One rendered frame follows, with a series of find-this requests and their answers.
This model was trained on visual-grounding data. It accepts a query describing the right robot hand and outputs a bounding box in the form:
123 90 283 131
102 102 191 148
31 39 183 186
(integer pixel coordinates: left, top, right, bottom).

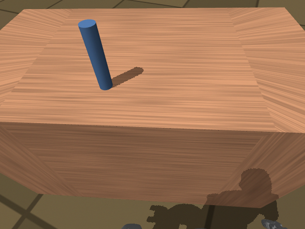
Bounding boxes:
261 219 287 229

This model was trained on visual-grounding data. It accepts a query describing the can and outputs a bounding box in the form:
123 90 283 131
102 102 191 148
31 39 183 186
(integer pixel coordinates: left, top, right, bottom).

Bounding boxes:
78 19 113 90

